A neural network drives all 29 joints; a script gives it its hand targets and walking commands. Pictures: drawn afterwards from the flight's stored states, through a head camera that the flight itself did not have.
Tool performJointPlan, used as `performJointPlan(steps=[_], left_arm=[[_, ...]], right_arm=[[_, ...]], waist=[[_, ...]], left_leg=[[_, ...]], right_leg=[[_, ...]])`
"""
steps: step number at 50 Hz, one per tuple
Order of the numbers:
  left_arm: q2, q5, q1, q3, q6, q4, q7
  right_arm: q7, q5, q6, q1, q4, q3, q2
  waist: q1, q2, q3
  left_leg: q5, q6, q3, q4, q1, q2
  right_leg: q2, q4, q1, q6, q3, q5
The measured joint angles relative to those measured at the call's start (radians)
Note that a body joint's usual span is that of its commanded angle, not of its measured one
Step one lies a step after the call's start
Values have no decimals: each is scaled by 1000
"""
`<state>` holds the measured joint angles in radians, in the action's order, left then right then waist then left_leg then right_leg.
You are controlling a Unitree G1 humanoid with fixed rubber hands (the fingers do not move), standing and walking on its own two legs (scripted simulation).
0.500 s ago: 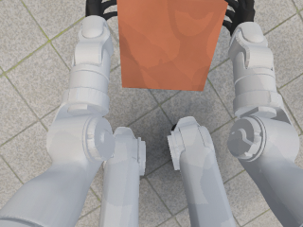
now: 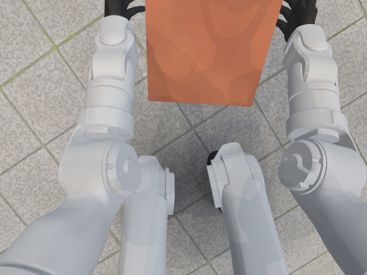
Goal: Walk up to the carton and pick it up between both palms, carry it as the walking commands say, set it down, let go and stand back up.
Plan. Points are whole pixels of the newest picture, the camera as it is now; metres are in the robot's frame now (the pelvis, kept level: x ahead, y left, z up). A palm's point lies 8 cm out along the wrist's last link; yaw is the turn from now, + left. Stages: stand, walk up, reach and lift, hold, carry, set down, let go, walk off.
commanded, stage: set down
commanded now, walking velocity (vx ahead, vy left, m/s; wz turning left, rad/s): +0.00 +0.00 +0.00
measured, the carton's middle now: (201, 34) +0.54 -0.08 -0.24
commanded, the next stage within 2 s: none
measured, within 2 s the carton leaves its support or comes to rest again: rests again in 1.34 s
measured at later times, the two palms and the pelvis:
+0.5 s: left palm (118, 16) +0.55 +0.07 -0.13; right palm (297, 24) +0.51 -0.23 -0.13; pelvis +0.00 +0.00 +0.00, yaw +0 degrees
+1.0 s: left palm (120, 27) +0.55 +0.07 -0.15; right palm (292, 31) +0.50 -0.23 -0.15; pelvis +0.00 +0.00 -0.01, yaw +0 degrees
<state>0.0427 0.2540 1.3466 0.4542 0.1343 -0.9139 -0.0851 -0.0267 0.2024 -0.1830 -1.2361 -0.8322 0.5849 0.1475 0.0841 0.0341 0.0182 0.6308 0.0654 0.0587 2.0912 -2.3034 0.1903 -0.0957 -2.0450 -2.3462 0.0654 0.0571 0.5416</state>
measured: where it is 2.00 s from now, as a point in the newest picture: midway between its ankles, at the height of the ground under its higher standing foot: (187, 202)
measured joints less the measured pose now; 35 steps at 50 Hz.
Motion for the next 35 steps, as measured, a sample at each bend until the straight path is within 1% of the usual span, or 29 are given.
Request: performJointPlan(steps=[3,4,7,24,35], left_arm=[[2,2,0,2,-4,-4,4],[3,3,1,3,-5,-5,4],[6,5,3,6,-8,-10,9],[23,15,19,8,-22,-42,39],[31,1,6,-10,-34,-48,42]], right_arm=[[-3,2,4,-1,-4,2,0],[-11,2,4,-2,-8,-3,-1],[-7,8,9,-3,-9,2,-5],[-22,15,34,-18,-39,12,9],[-21,8,55,-27,-60,13,18]], waist=[[0,0,-3],[1,0,-4],[2,1,-5],[2,-3,9],[4,-8,20]], left_leg=[[0,0,0,0,-3,-1],[0,0,0,0,-3,-2],[0,1,0,0,-5,-2],[-1,-3,-5,14,-8,-11],[5,-8,-10,25,-8,-18]], right_leg=[[2,-1,-3,-2,-2,1],[3,-1,-4,-3,-2,1],[5,-2,-6,-5,-4,1],[12,-14,-7,-9,-10,0],[15,-26,-7,-11,-12,7]])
